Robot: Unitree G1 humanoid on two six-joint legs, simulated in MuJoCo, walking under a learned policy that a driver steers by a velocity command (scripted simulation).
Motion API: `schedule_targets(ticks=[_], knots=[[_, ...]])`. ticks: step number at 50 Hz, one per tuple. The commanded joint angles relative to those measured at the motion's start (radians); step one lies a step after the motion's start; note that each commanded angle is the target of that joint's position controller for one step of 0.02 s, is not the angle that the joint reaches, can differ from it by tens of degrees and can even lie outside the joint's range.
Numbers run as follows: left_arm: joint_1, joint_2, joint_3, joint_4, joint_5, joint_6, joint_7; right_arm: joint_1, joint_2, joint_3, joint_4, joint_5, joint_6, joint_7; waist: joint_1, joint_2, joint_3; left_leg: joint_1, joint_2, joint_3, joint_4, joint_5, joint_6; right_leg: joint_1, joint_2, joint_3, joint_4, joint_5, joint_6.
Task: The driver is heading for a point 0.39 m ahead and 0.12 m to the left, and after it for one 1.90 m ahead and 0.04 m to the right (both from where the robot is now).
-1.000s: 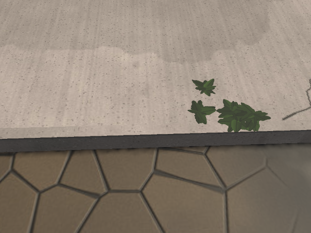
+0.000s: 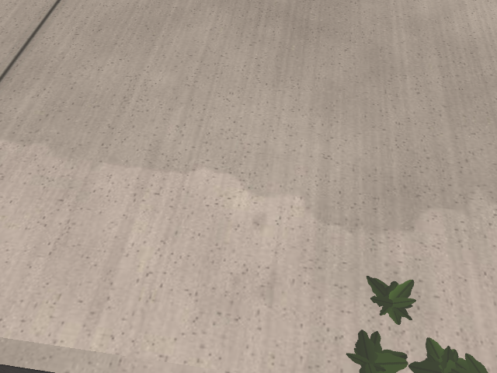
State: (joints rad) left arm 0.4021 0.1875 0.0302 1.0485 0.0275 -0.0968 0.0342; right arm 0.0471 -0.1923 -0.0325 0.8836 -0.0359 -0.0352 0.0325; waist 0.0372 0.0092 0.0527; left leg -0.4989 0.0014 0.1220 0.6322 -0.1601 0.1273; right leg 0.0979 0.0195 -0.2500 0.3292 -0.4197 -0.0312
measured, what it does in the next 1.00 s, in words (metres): climbs: left foot, then right foot 0.11 m higher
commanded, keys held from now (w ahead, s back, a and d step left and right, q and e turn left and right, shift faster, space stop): w+q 0.32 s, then q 0.20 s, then e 0.48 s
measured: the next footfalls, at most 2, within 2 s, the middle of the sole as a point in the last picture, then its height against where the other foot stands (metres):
left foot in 0.04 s outside the picture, level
right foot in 0.56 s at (273, 329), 0.11 m higher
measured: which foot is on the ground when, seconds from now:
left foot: up 0.00-0.02, down 0.04-0.56, up 0.58-1.00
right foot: down 0.00-0.04, up 0.06-0.54, down 0.56-1.00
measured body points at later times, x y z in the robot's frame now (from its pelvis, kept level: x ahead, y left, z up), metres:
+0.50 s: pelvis +0.27 +0.01 +0.02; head +0.32 +0.05 +0.46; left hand +0.49 +0.24 -0.05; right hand +0.26 -0.25 -0.11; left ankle +0.11 +0.06 -0.72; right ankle +0.47 -0.04 -0.56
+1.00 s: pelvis +0.40 +0.02 +0.11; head +0.43 +0.01 +0.56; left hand +0.40 +0.29 +0.00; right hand +0.62 -0.16 +0.00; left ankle +0.43 +0.16 -0.58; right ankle +0.49 -0.02 -0.62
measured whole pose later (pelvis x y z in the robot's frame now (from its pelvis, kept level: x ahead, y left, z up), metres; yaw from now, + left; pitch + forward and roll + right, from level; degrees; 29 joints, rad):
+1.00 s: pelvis +0.40 +0.02 +0.11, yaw +12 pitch +3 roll +1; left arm 0.31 0.22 0.08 0.75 0.03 0.03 0.03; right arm 0.15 -0.18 -0.01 0.66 -0.02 0.05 -0.04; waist 0.06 0.02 0.01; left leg -0.56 -0.01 -0.05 0.88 -0.36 -0.03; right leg -0.41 0.12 0.05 0.47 -0.10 -0.10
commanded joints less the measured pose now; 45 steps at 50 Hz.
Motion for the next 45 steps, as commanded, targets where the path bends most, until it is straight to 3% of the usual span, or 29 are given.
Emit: schedule_targets(ticks=[1,2,3,4,5,6,8,10,11,12,14,16,18,20,23,24,25,26,27,28,29,30,31,32,33,35,38,40,45], knots=[[-0.021,0.199,0.041,-0.061,-0.008,0.01,0.003,0.304,-0.121,-0.05,0.042,-0.014,-0.017,-0.017,-0.17,-0.084,-0.152,0.353,-0.093,0.017,-0.128,-0.022,0.089,-0.121,-0.251,0.022,0.518,1.1,-0.068],[-0.026,0.162,0.034,-0.1,-0.011,0.006,-0.005,0.402,-0.23,-0.084,0.055,-0.02,-0.02,-0.03,-0.202,0.045,-0.227,0.569,0.118,-0.261,-0.169,0.019,0.156,-0.358,-0.186,0.017,0.847,0.583,-0.03],[-0.002,0.09,0.023,-0.169,-0.026,-0.002,-0.02,0.361,-0.325,-0.106,0.035,-0.006,-0.008,-0.029,-0.122,0.251,-0.296,0.782,0.372,-0.811,-0.29,0.18,0.342,-0.748,0.032,0.138,1.165,-0.12,0.02],[-0.097,0.139,0.028,-0.179,0.001,-0.009,-0.027,0.346,-0.295,-0.103,0.037,0.023,0.006,-0.03,-0.139,0.053,-0.226,0.704,0.337,-0.732,-0.335,0.073,0.323,-0.841,-0.044,0.285,1.176,-0.032,0.011],[-0.157,0.127,0.026,-0.208,-0.006,-0.019,-0.033,0.296,-0.236,-0.089,0.035,0.024,0.01,-0.036,-0.12,0.039,-0.121,0.607,0.307,-0.643,-0.353,0.013,0.287,-0.891,-0.071,0.277,1.175,0.042,0.008],[-0.155,0.126,0.028,-0.206,-0.004,-0.023,-0.034,0.256,-0.178,-0.073,0.031,0.024,0.009,-0.037,-0.074,-0.037,-0.052,0.496,0.258,-0.557,-0.381,0.067,0.231,-0.866,-0.105,0.274,1.103,0.092,0.008],[-0.131,0.103,0.024,-0.214,0.022,0.012,-0.043,0.22,-0.126,-0.052,0.019,0.031,-0.003,-0.045,-0.019,-0.029,-0.037,0.368,0.168,-0.44,-0.389,0.181,0.182,-0.809,-0.127,0.271,1.095,0.126,0.032],[-0.14,0.082,0.02,-0.24,0.029,0.045,-0.05,0.252,-0.153,-0.055,0.019,0.032,-0.021,-0.042,-0.006,-0.02,-0.049,0.331,0.135,-0.398,-0.371,0.301,0.179,-0.85,-0.123,0.247,1.129,0.132,0.055],[-0.165,0.077,0.018,-0.259,0.028,0.055,-0.049,0.276,-0.169,-0.057,0.021,0.032,-0.026,-0.043,-0.009,-0.017,-0.046,0.319,0.124,-0.389,-0.37,0.331,0.175,-0.879,-0.127,0.238,1.121,0.145,0.065],[-0.199,0.048,0.011,-0.276,0.025,0.063,-0.043,0.328,-0.169,-0.057,0.03,0.027,-0.031,-0.046,-0.032,0.037,-0.056,0.335,0.124,-0.41,-0.356,0.335,0.196,-0.96,-0.11,0.205,1.268,0.108,0.072],[-0.306,0.032,0.001,-0.343,0.027,0.073,-0.034,0.407,-0.156,-0.047,0.038,0.02,-0.036,-0.05,-0.067,0.057,-0.042,0.401,0.14,-0.494,-0.333,0.187,0.216,-1.218,-0.12,0.21,1.496,0.036,0.068],[-0.443,0.022,-0.018,-0.432,0.031,0.071,-0.027,0.468,-0.163,-0.036,0.047,0.016,-0.041,-0.052,-0.089,0.022,-0.001,0.451,0.164,-0.563,-0.35,0.017,0.203,-1.446,-0.128,0.226,1.586,-0.031,0.043],[-0.564,-0.008,-0.049,-0.513,0.05,0.071,-0.027,0.507,-0.155,-0.025,0.066,0.02,-0.041,-0.055,-0.103,-0.005,0.033,0.409,0.122,-0.547,-0.35,0.049,0.155,-1.492,-0.111,0.185,1.506,-0.055,0.031],[-0.604,-0.018,-0.061,-0.576,0.046,0.074,-0.028,0.521,-0.164,-0.025,0.069,0.016,-0.032,-0.08,-0.106,0.031,0.013,0.427,0.131,-0.562,-0.37,0.261,0.143,-1.446,-0.097,0.193,1.394,-0.054,0.023],[-0.534,-0.006,-0.07,-0.59,0.012,0.084,-0.029,0.468,-0.177,-0.032,0.026,0.027,-0.008,-0.089,-0.084,0.052,-0.072,0.423,0.113,-0.406,-0.435,0.757,0.088,-1.046,-0.055,0.143,0.993,0.06,-0.018],[-0.451,-0.017,-0.073,-0.562,0.008,0.092,-0.024,0.431,-0.176,-0.033,0.011,0.029,-0.002,-0.081,-0.05,0.073,-0.134,0.404,0.077,-0.335,-0.38,1.038,0.059,-0.873,-0.007,0.12,0.945,0.097,-0.036],[-0.336,0.01,-0.065,-0.543,-0.005,0.09,-0.016,0.377,-0.205,-0.043,-0.02,0.027,-0.001,-0.07,0.011,0.127,-0.17,0.378,0.074,-0.315,-0.279,1.255,0.021,-0.687,0.018,0.133,0.809,0.076,-0.053],[-0.192,0.075,-0.035,-0.505,-0.019,0.087,-0.008,0.357,-0.228,-0.056,-0.033,0.032,-0.009,-0.059,0.073,0.185,-0.243,0.41,0.094,-0.371,-0.147,1.365,-0.005,-0.508,0.036,0.173,0.701,0.121,-0.064],[-0.041,0.124,-0.009,-0.455,-0.016,0.073,-0.002,0.3,-0.26,-0.074,-0.041,0.058,-0.024,-0.047,0.164,0.177,-0.295,0.446,0.094,-0.354,0.038,1.327,-0.039,-0.362,0.029,0.215,0.512,0.245,-0.075],[0.044,0.2,0.015,-0.419,0.015,0.048,-0.001,0.31,-0.213,-0.075,-0.063,0.067,-0.044,-0.041,0.169,0.012,-0.361,0.337,0.002,-0.309,0.323,0.715,-0.079,-0.157,-0.127,0.416,0.373,0.537,-0.129],[0.006,0.294,0.034,-0.409,0.009,0.054,0.0,0.487,-0.076,-0.054,-0.113,0.083,-0.046,-0.028,0.024,-0.419,-0.494,0.073,-0.261,-0.276,0.805,-0.338,-0.146,-0.016,-0.467,0.99,0.197,1.239,-0.315],[-0.085,0.207,0.03,-0.42,-0.034,0.066,-0.006,0.557,-0.128,-0.059,-0.06,0.015,-0.034,-0.022,-0.031,-0.244,-0.508,0.087,-0.196,-0.363,0.935,-0.267,-0.118,-0.156,-0.405,1.067,0.16,1.083,-0.331],[-0.207,0.111,0.008,-0.41,-0.031,0.068,-0.006,0.541,-0.115,-0.062,-0.048,0.011,-0.012,-0.021,-0.093,-0.16,-0.343,0.045,-0.153,-0.308,0.958,-0.235,-0.124,-0.314,-0.359,0.931,0.163,0.762,-0.323],[-0.272,0.031,-0.008,-0.394,-0.019,0.068,-0.006,0.48,-0.083,-0.046,-0.068,-0.011,0.009,-0.03,-0.114,-0.047,-0.171,-0.028,-0.099,-0.247,0.913,-0.241,-0.117,-0.441,-0.3,0.805,0.155,0.524,-0.275],[-0.264,0.002,-0.013,-0.368,-0.011,0.059,-0.001,0.398,-0.062,-0.036,-0.094,-0.017,0.028,-0.035,-0.1,-0.015,-0.092,-0.071,-0.075,-0.252,0.86,-0.246,-0.109,-0.513,-0.246,0.706,0.133,0.408,-0.241],[-0.217,0.044,0.007,-0.323,-0.005,0.04,-0.002,0.352,-0.059,-0.025,-0.138,-0.013,0.052,-0.043,-0.104,-0.051,-0.075,-0.078,-0.053,-0.21,0.842,-0.22,-0.092,-0.555,-0.198,0.594,0.062,0.473,-0.231],[-0.166,0.108,0.034,-0.288,-0.016,0.013,-0.015,0.288,-0.082,-0.021,-0.189,-0.007,0.04,-0.058,-0.108,-0.051,-0.14,-0.127,-0.022,-0.184,0.776,-0.153,-0.082,-0.46,-0.162,0.516,0.019,0.601,-0.229],[-0.143,0.113,0.041,-0.284,-0.018,0.024,-0.009,0.234,-0.081,-0.015,-0.221,-0.017,0.042,-0.06,-0.099,-0.039,-0.153,-0.148,-0.003,-0.194,0.678,-0.081,-0.106,-0.423,-0.137,0.499,0.017,0.576,-0.208],[-0.109,0.163,0.068,-0.344,-0.007,0.104,0.009,0.134,-0.049,0.007,-0.277,0.012,0.079,-0.062,-0.032,-0.106,-0.155,-0.116,-0.02,-0.129,0.324,-0.189,-0.183,-0.402,-0.11,0.546,-0.068,0.115,-0.192]])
